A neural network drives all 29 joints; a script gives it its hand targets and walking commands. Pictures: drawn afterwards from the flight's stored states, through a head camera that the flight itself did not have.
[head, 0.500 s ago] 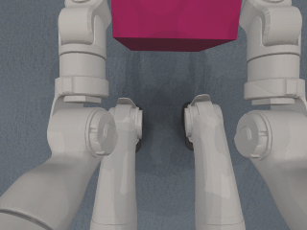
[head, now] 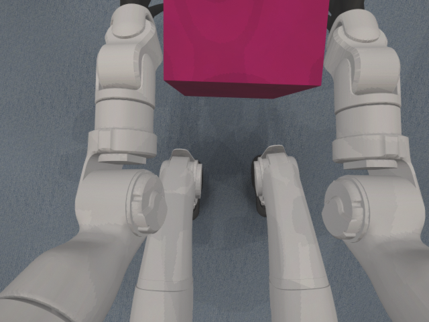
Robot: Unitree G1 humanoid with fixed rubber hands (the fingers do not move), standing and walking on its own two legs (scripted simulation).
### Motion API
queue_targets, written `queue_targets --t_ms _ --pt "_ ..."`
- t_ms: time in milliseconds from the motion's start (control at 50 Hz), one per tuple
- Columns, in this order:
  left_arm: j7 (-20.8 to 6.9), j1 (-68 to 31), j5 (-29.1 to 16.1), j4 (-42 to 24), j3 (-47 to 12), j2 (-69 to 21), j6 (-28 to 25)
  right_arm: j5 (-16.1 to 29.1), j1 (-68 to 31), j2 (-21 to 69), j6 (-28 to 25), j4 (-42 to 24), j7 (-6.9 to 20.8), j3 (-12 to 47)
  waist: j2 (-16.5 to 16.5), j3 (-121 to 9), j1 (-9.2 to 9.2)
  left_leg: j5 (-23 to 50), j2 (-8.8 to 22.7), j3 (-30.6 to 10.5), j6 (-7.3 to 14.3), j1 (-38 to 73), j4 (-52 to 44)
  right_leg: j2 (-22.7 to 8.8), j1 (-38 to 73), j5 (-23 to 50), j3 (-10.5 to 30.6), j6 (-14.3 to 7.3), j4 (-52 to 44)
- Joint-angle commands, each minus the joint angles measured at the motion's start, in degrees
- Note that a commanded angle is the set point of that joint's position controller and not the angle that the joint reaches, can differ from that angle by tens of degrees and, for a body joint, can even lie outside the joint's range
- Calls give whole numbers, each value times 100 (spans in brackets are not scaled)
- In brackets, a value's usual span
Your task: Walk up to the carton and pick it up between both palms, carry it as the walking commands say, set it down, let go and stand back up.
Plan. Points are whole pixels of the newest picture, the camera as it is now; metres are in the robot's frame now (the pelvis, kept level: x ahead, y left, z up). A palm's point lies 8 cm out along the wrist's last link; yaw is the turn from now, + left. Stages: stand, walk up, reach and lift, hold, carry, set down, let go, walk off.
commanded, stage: reach and lift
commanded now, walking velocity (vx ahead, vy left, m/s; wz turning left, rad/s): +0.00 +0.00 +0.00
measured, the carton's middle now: (237, 9) +0.55 -0.03 -0.14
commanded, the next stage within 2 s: none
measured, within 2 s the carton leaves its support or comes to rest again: neither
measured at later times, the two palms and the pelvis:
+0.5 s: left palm (113, 2) +0.51 +0.11 -0.01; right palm (371, 9) +0.49 -0.16 -0.01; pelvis +0.00 +0.00 +0.06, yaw +0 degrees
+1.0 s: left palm out of the picture +0.48 +0.12 +0.08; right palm out of the picture +0.47 -0.16 +0.07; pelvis +0.03 +0.00 +0.11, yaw +0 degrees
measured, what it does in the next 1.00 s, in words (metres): rises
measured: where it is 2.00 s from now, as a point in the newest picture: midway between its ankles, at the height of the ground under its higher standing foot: (227, 198)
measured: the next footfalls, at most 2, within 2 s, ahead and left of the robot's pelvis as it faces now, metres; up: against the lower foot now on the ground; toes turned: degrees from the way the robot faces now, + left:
none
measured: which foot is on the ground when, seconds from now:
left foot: down 0.00-1.00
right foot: down 0.00-1.00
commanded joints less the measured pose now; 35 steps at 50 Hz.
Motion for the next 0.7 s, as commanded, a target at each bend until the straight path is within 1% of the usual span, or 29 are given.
queue_targets --t_ms 0,20,60,100,120,160,220,240,260,280,320,360,380,400,420,440,460,500,520,540,560,580,620,640,660,680 --pt "-1624 -4252 -1173 -302 -3500 -6384 -220 1192 -5086 6254 -535 -1000 1566 3165 -104 -13293 -127 1003 -575 431 96 3381 -1136 626 3561 1138 -488 -92 -1063" --pt "-1632 -4169 -1127 -219 -3436 -6395 -230 1171 -5028 6303 -537 -967 1563 3184 -130 -13222 -98 973 -572 440 102 3331 -1165 621 3615 1129 -466 -86 -1111" --pt "-1629 -4222 -1175 -370 -3519 -6421 -247 1201 -4999 6350 -543 -1029 1566 3246 -146 -13399 -99 1083 -570 414 92 3542 -1252 630 3758 1225 -465 -83 -1192" --pt "-1621 -4098 -1177 -498 -3608 -6473 -222 1239 -4889 6392 -531 -1166 1562 3306 -61 -13693 -90 1212 -577 416 86 3825 -1347 646 4019 1351 -456 -86 -1260" --pt "-1625 -4053 -1152 -398 -3554 -6425 -214 1222 -4885 6372 -526 -1109 1551 3286 -104 -13505 -52 1172 -580 412 92 3735 -1380 640 3954 1302 -434 -76 -1290" --pt "-1632 -3989 -1186 -459 -3628 -6491 -212 1243 -4815 6428 -529 -1167 1548 3335 -125 -13534 -86 1220 -571 394 101 3864 -1471 636 4095 1341 -415 -68 -1393" --pt "-1655 -3876 -1164 -403 -3600 -6497 -227 1153 -4660 6439 -535 -1072 1540 3277 -155 -13264 -82 1192 -566 373 94 3823 -1619 623 4139 1315 -388 -68 -1544" --pt "-1659 -3881 -1189 -475 -3660 -6552 -244 1179 -4660 6470 -555 -1202 1537 3359 -138 -13362 -69 1252 -574 381 99 3925 -1649 624 4297 1374 -362 -71 -1600" --pt "-1661 -3886 -1187 -531 -3674 -6539 -256 1179 -4602 6515 -549 -1153 1538 3396 -154 -13349 -49 1247 -567 367 95 3957 -1700 618 4345 1380 -356 -68 -1630" --pt "-1660 -3765 -1173 -475 -3678 -6550 -248 1184 -4605 6486 -560 -1240 1529 3417 -128 -13352 -29 1276 -567 371 99 4010 -1754 618 4410 1417 -341 -66 -1676" --pt "-1666 -3776 -1217 -543 -3764 -6574 -251 1170 -4549 6493 -561 -1279 1510 3434 -152 -13371 -89 1296 -565 333 92 4101 -1849 619 4539 1452 -335 -60 -1766" --pt "-1661 -3752 -1238 -651 -3823 -6586 -257 1214 -4497 6543 -564 -1345 1503 3505 -103 -13406 -44 1308 -562 326 88 4262 -1958 610 4671 1452 -304 -64 -1870" --pt "-1666 -3630 -1192 -532 -3758 -6615 -259 1146 -4382 6585 -561 -1246 1503 3442 -147 -13242 -64 1280 -553 305 100 4254 -2017 605 4641 1410 -306 -65 -1928" --pt "-1668 -3556 -1175 -527 -3764 -6617 -259 1157 -4422 6550 -580 -1346 1500 3466 -114 -13266 -21 1274 -559 318 105 4270 -2051 599 4718 1389 -268 -68 -1986" --pt "-1665 -3508 -1203 -521 -3815 -6691 -255 1157 -4392 6563 -583 -1365 1492 3481 -129 -13256 -85 1278 -561 291 98 4347 -2106 594 4766 1388 -286 -67 -2053" --pt "-1681 -3449 -1138 -444 -3728 -6633 -282 1093 -4257 6641 -581 -1194 1505 3441 -188 -12983 -46 1222 -541 284 119 4251 -2175 581 4707 1335 -271 -57 -2103" --pt "-1685 -3446 -1153 -540 -3771 -6683 -295 1141 -4287 6698 -595 -1292 1515 3500 -153 -13105 -14 1227 -557 292 120 4337 -2234 583 4860 1354 -249 -61 -2164" --pt "-1699 -3417 -1163 -567 -3829 -6701 -307 1131 -4218 6746 -590 -1289 1524 3553 -157 -13011 -27 1238 -543 271 120 4462 -2345 573 4903 1349 -245 -58 -2253" --pt "-1714 -3313 -1138 -449 -3811 -6749 -296 1071 -4103 6742 -596 -1194 1538 3496 -170 -12927 -82 1214 -538 254 113 4481 -2402 572 4910 1324 -261 -67 -2322" --pt "-1714 -3348 -1161 -534 -3872 -6777 -301 1103 -4143 6744 -612 -1294 1537 3519 -124 -13005 -64 1227 -546 257 109 4549 -2445 574 5026 1343 -241 -70 -2364" --pt "-1713 -3294 -1196 -626 -3931 -6795 -303 1115 -4085 6774 -606 -1357 1538 3587 -151 -13086 -80 1305 -539 227 115 4705 -2512 572 5127 1417 -242 -71 -2401" --pt "-1721 -3203 -1178 -539 -3902 -6792 -295 1101 -4046 6768 -606 -1324 1542 3588 -149 -12986 -67 1285 -536 229 114 4667 -2546 566 5137 1385 -229 -69 -2458" --pt "-1725 -3169 -1179 -618 -3948 -6841 -305 1112 -3981 6827 -610 -1348 1559 3625 -149 -12943 -67 1281 -526 214 116 4816 -2662 557 5238 1373 -214 -71 -2557" --pt "-1725 -3108 -1128 -579 -3918 -6833 -310 1098 -3961 6843 -613 -1356 1567 3628 -110 -12860 -28 1239 -530 221 116 4820 -2720 550 5250 1327 -191 -72 -2620" --pt "-1733 -3104 -1125 -616 -3929 -6847 -320 1077 -3878 6862 -616 -1309 1576 3594 -110 -12774 -66 1221 -520 203 121 4852 -2788 552 5269 1331 -207 -73 -2660" --pt "-1733 -3094 -1146 -670 -3977 -6862 -322 1102 -3912 6880 -624 -1400 1586 3684 -121 -12805 -35 1262 -514 187 127 4980 -2845 548 5339 1348 -188 -76 -2716"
